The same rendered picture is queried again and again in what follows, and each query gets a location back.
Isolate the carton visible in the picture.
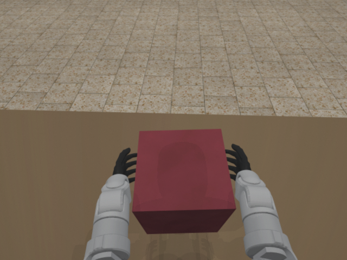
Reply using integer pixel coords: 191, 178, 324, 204
132, 129, 236, 234

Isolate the right robot forearm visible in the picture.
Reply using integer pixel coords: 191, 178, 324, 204
235, 170, 298, 260

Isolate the left robot forearm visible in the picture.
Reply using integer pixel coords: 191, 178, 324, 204
83, 174, 132, 260

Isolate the right robot hand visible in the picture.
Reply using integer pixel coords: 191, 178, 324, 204
225, 144, 251, 181

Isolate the left robot hand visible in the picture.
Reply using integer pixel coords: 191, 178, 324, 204
113, 148, 137, 183

